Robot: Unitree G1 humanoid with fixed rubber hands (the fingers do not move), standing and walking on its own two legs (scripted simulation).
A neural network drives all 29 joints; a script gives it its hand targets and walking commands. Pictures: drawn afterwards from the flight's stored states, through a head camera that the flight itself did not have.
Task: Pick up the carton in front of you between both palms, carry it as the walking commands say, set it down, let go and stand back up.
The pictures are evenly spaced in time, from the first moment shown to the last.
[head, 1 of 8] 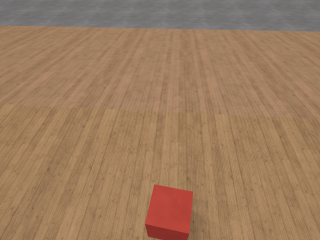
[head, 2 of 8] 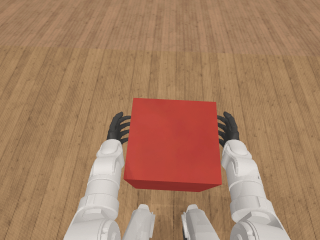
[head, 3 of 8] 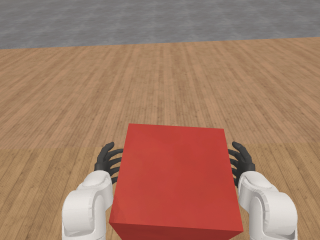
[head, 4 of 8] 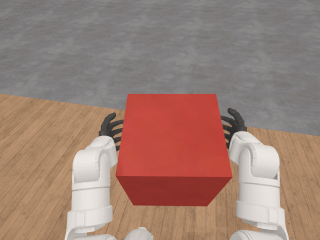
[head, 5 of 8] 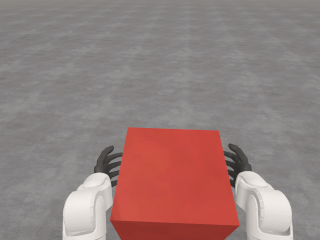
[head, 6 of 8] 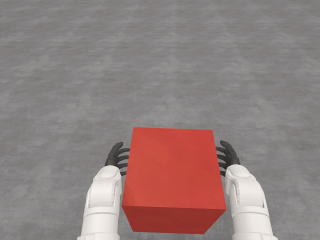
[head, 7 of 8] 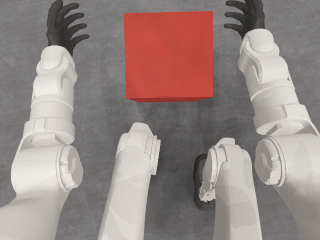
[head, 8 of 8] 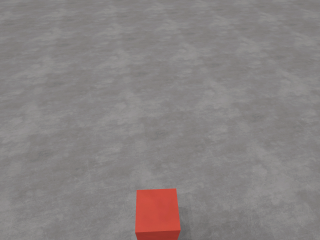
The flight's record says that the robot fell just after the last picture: no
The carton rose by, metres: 0.69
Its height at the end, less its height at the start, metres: -0.48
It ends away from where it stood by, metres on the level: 5.74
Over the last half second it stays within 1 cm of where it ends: yes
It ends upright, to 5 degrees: yes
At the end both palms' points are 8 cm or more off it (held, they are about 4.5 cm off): yes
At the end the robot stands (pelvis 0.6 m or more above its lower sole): yes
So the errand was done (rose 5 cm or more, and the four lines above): yes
